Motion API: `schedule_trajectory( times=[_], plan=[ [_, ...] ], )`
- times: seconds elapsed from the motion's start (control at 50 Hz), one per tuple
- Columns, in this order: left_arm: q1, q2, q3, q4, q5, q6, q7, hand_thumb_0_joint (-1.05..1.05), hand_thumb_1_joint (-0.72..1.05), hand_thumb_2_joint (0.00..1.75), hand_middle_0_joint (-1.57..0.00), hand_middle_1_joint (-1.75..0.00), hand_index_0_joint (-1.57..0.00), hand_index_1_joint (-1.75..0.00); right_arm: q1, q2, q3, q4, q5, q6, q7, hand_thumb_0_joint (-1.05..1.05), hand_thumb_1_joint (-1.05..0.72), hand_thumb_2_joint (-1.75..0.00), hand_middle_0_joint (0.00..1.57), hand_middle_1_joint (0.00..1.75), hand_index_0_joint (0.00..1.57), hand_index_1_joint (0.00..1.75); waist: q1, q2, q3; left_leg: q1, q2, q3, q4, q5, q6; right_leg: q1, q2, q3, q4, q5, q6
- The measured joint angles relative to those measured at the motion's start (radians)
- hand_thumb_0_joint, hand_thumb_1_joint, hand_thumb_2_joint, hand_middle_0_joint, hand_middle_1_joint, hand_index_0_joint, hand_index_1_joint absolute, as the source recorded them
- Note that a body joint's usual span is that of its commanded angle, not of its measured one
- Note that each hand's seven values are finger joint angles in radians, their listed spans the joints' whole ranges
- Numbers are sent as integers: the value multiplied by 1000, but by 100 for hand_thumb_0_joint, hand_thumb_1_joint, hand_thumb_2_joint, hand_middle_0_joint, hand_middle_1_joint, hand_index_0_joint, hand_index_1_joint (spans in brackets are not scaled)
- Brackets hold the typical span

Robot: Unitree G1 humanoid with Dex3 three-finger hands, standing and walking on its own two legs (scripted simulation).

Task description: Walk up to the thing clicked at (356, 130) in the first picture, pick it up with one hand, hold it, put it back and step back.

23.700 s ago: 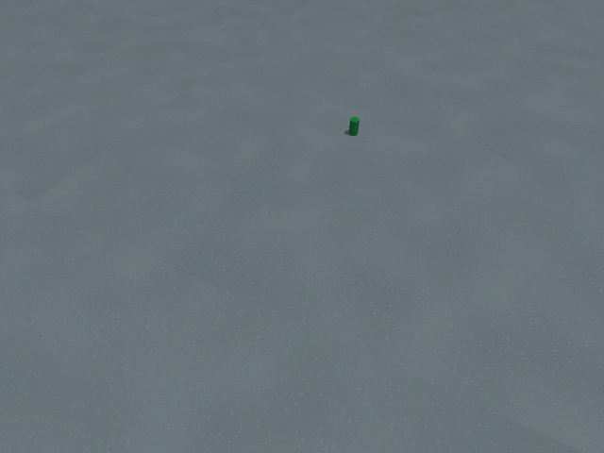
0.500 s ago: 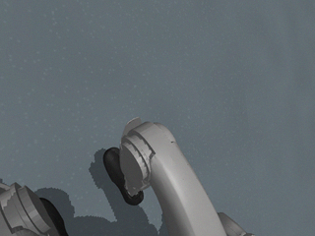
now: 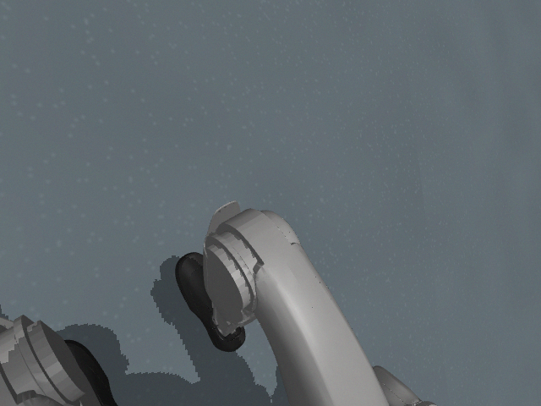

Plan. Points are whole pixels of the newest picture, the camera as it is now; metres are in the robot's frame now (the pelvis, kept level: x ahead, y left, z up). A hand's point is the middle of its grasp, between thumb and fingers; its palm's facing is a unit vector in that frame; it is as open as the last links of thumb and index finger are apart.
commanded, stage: close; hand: left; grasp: from above
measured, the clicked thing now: out of the picture +0.53 +0.31 -0.28
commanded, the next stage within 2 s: settle in 0.22 s
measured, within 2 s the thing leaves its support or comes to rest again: leaves its support in 0.68 s
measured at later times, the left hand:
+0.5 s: hand out of the picture +0.51 +0.30 -0.26, palm faces -0.44 -0.15 -0.89, open 7.4 cm
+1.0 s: hand out of the picture +0.51 +0.33 -0.18, palm faces -0.40 -0.12 -0.91, open 7.4 cm
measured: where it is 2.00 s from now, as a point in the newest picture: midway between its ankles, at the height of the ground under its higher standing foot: (164, 363)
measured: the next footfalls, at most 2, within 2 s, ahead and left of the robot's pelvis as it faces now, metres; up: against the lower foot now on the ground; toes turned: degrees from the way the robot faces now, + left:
none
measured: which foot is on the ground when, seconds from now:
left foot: down 0.00-1.00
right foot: down 0.00-1.00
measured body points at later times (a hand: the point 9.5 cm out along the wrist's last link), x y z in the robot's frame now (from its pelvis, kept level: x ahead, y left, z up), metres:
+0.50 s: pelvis +0.00 +0.00 +0.00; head +0.31 +0.12 +0.30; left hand +0.53 +0.31 -0.20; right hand +0.02 -0.24 -0.04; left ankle +0.06 +0.12 -0.29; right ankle +0.13 -0.11 -0.29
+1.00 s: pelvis +0.01 +0.00 +0.01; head +0.27 +0.12 +0.35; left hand +0.53 +0.33 -0.13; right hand +0.06 -0.26 -0.05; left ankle +0.06 +0.11 -0.29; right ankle +0.13 -0.11 -0.29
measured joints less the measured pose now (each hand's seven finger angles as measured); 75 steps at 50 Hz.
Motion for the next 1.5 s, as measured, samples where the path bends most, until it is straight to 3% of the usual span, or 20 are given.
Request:
schedule_trajectory(
  times=[0.4, 0.64, 0.68, 0.8, 0.92, 1.1, 1.3, 1.5],
  plan=[
    [-9, 10, 4, -4, 6, -8, -3, 0, 28, 47, -72, -80, -79, -73, -8, -7, 2, 0, 1, 5, -10, 0, -91, -90, 20, 30, 20, 30, 2, -1, 6, -2, 1, -1, 0, 4, -2, -4, 1, -1, 0, 5, -2],
    [31, -11, 51, -87, 18, 2, -42, 0, 27, 45, -76, -76, -84, -68, 18, -4, -25, 1, 7, 19, -8, 0, -93, -90, 20, 30, 20, 30, 19, 11, -11, -7, -1, 1, -7, -1, -7, -10, -2, 0, -3, -2, -8],
    [51, -20, 68, -118, 21, 7, -56, 0, 27, 44, -77, -75, -84, -68, 26, -4, -36, 2, 9, 24, -4, 0, -93, -90, 20, 30, 20, 30, 25, 16, -21, -8, -3, 0, -8, -2, -10, -12, -4, 0, -2, -5, -11],
    [96, -68, 63, -223, 8, 28, -100, 0, 27, 44, -77, -74, -84, -67, 44, -4, -80, 5, 21, 40, 8, 0, -92, -90, 20, 30, 20, 30, 58, 39, -55, -7, -7, 9, -19, -2, -13, -14, -10, 6, -3, -11, -16],
    [128, -147, 26, -298, -19, 49, -152, 0, 28, 43, -77, -74, -85, -67, 47, 2, -130, 32, 44, 65, 20, 0, -92, -90, 20, 30, 20, 30, 96, 83, -137, -11, -11, 29, -38, -4, -13, -24, -17, 22, -6, -23, -20],
    [115, -223, -17, -306, -41, 72, -242, 0, 27, 43, -77, -74, -85, -66, 28, 21, -181, 28, 72, 119, 4, 0, -92, -90, 20, 30, 20, 30, 124, 126, -193, -6, -17, 62, -62, 12, -9, -26, -29, 50, -5, -23, -23],
    [127, -262, -2, -371, -34, 60, -297, 0, 27, 43, -77, -74, -85, -66, 32, 43, -206, 29, 86, 186, -45, 0, -92, -90, 20, 30, 20, 30, 145, 138, -200, 3, -20, 88, -96, 37, -18, -34, -36, 73, -12, -9, -33],
    [117, -262, 2, -387, -52, 58, -344, 0, 28, 43, -77, -74, -85, -66, 50, 42, -225, 37, 95, 226, -85, 0, -91, -90, 20, 30, 20, 30, 150, 153, -215, 17, -21, 95, -124, 53, -22, -24, -38, 79, -32, 2, -38]
  ],
)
